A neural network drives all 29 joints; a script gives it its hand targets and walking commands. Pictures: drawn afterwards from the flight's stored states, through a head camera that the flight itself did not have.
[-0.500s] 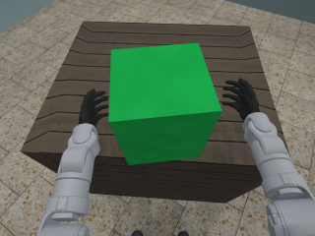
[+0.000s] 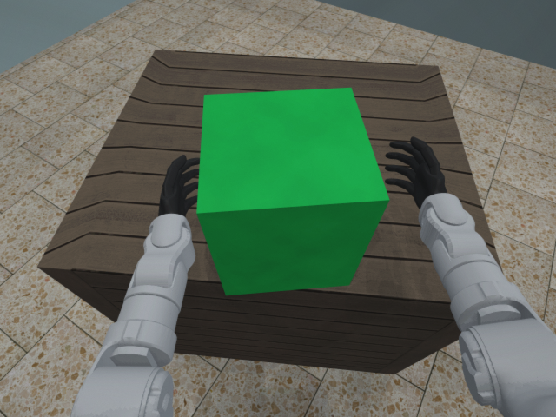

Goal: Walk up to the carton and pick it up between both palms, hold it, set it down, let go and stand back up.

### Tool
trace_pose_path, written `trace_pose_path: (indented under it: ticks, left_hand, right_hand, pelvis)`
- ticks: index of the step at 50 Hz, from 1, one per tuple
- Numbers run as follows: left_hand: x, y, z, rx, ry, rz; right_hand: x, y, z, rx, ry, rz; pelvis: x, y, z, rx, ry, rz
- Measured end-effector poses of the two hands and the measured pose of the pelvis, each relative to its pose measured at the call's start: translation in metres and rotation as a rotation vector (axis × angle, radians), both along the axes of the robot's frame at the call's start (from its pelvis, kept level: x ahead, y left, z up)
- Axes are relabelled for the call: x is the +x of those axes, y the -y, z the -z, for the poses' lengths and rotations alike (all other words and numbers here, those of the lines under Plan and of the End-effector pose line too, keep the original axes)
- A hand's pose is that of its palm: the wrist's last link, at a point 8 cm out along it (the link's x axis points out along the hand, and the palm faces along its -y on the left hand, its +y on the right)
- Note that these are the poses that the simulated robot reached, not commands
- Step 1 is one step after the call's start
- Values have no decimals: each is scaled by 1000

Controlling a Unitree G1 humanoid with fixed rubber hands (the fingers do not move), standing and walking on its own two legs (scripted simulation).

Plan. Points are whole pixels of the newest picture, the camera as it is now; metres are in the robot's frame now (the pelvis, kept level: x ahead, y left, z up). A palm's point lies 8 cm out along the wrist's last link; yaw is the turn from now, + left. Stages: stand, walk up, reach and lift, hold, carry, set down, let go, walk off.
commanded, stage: reach and lift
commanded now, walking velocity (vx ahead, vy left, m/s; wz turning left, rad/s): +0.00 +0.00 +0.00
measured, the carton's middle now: (283, 199) +0.42 +0.05 +0.04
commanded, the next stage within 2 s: none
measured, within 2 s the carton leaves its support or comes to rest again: leaves its support in 1.76 s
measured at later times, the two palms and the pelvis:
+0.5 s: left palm (188, 207) +0.38 +0.19 +0.06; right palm (396, 193) +0.44 -0.12 +0.05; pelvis +0.00 +0.01 +0.00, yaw +1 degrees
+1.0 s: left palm (191, 207) +0.38 +0.18 +0.06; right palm (392, 190) +0.44 -0.11 +0.06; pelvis +0.00 +0.00 +0.00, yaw +1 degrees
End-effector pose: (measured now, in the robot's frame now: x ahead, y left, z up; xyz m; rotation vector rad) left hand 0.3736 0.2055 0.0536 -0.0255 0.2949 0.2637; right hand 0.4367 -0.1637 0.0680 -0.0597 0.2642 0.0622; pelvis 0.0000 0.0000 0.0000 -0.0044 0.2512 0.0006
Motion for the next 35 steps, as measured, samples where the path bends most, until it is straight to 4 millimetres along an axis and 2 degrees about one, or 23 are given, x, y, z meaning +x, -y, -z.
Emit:
trace_pose_path:
  ticks: [11, 15, 26, 35]
  left_hand:
    - [6, 12, 3, 7, 11, -7]
    - [7, 14, 0, 8, 20, -9]
    - [7, 19, -3, -17, 4, -13]
    - [7, 22, -4, -24, 3, -23]
  right_hand:
    - [-6, -35, 22, 36, -58, -12]
    - [-5, -43, 22, 57, -30, -4]
    - [1, -42, 12, 43, -21, 16]
    - [3, -49, 5, 51, -17, 17]
  pelvis:
    - [3, 0, 0, -6, 7, -23]
    - [5, -2, 0, -12, 5, -23]
    - [4, -6, -2, -10, 29, -11]
    - [5, -4, -3, -11, 26, -7]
